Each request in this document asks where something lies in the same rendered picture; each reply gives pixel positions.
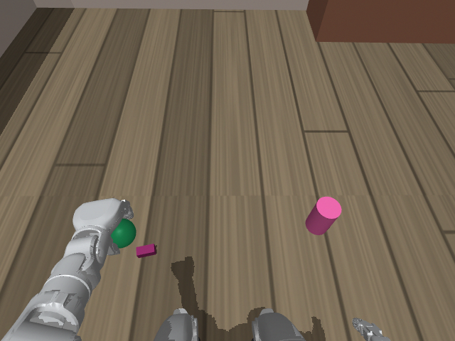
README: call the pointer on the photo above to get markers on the right robot hand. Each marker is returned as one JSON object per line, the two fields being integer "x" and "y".
{"x": 370, "y": 332}

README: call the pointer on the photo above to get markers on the left robot arm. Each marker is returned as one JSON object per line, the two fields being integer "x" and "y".
{"x": 57, "y": 312}

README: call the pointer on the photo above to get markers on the left robot hand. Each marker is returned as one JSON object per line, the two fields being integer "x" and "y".
{"x": 106, "y": 213}

